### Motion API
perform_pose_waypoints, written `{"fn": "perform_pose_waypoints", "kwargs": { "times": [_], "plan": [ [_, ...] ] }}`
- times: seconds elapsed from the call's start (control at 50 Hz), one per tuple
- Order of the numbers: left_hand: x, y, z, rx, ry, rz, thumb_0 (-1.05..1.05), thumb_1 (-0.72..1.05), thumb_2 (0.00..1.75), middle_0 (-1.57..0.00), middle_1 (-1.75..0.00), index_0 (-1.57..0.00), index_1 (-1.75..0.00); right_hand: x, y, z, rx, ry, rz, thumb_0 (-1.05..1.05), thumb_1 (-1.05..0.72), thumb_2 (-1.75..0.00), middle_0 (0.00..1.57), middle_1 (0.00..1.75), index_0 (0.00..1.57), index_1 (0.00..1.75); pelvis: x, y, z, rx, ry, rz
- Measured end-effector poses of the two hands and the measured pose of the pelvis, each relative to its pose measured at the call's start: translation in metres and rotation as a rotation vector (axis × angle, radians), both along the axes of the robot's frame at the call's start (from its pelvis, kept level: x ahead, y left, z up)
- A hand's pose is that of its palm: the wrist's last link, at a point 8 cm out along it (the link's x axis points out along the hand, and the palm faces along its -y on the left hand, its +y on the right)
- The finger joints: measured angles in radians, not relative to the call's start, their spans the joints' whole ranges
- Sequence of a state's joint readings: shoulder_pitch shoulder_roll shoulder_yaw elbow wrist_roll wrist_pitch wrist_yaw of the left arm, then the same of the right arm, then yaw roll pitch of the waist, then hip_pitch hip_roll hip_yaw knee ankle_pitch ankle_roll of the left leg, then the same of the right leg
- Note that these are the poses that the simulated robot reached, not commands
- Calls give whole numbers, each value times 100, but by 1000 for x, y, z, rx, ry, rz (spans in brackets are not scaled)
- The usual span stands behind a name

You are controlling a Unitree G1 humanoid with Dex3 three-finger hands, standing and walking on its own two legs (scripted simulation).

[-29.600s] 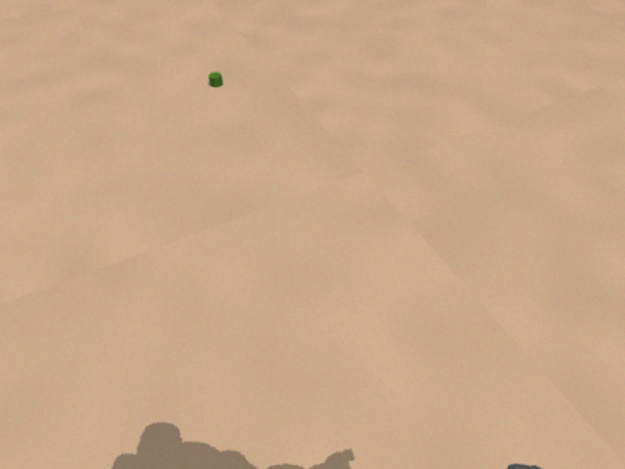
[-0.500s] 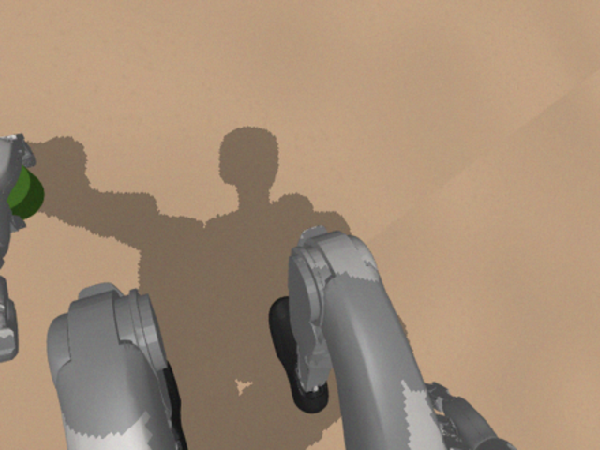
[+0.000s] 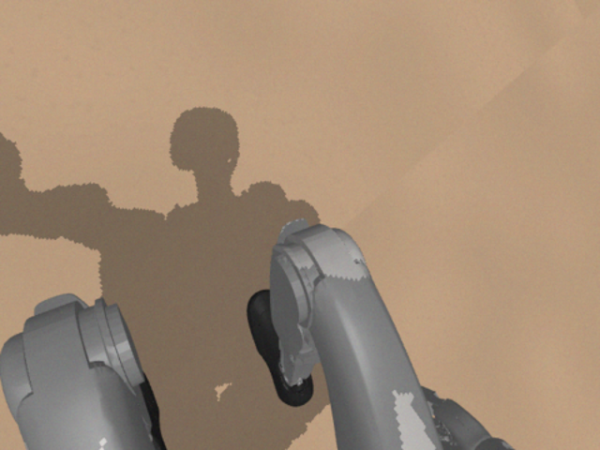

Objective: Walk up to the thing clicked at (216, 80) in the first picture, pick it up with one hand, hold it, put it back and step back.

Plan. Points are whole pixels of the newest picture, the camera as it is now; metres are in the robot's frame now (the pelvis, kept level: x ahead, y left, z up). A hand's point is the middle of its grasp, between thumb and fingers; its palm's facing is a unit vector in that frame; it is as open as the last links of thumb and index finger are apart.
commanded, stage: rest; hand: left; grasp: from above
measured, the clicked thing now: out of the picture +0.46 +0.29 -0.25
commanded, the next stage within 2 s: open in 0.82 s
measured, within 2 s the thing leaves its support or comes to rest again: rests again in 0.44 s
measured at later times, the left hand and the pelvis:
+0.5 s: hand out of the picture +0.45 +0.29 -0.24, palm faces -0.46 -0.13 -0.88, open 9.8 cm; pelvis +0.00 +0.00 +0.00, yaw -2 degrees
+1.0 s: hand out of the picture +0.45 +0.28 -0.25, palm faces -0.45 -0.12 -0.88, open 9.8 cm; pelvis -0.01 +0.00 +0.00, yaw -3 degrees
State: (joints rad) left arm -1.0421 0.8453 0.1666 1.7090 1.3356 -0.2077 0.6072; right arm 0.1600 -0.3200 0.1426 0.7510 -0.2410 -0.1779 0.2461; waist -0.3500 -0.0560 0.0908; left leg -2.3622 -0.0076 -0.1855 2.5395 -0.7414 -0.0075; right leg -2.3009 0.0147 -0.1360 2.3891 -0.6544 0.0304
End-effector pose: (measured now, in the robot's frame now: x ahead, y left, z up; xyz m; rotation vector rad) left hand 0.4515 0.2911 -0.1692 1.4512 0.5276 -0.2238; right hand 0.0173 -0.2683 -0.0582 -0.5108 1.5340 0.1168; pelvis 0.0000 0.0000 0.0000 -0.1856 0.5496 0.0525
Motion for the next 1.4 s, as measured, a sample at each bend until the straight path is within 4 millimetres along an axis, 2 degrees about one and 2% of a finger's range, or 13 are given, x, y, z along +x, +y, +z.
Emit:
{"fn": "perform_pose_waypoints", "kwargs": {
  "times": [0.52, 1.0, 1.12, 1.4],
  "plan": [
    [2, -3, -17, 0, 5, 8, -1, -1, 59, -62, -73, -65, -70, -8, 12, 10, 40, -4, 67, 0, -92, -90, 21, 30, 20, 30, -5, 3, -3, -29, -44, -17],
    [4, -5, -22, 8, -3, 4, -1, 0, 59, -61, -73, -65, -70, -1, 17, 16, 64, -31, 127, 0, -92, -90, 20, 30, 20, 30, -8, 4, -1, -45, -66, -27],
    [4, -5, -25, 8, 2, 7, 0, 0, 62, -52, -77, -56, -74, -1, 19, 19, 66, -34, 128, 0, -92, -90, 20, 30, 20, 30, -9, 5, 0, -49, -68, -29],
    [5, -2, -26, 12, -2, 16, 0, -30, 83, -25, -93, -27, -91, -6, 22, 25, 61, -20, 123, 0, -91, -90, 21, 30, 20, 30, -9, 6, 2, -59, -64, -29]
  ]
}}
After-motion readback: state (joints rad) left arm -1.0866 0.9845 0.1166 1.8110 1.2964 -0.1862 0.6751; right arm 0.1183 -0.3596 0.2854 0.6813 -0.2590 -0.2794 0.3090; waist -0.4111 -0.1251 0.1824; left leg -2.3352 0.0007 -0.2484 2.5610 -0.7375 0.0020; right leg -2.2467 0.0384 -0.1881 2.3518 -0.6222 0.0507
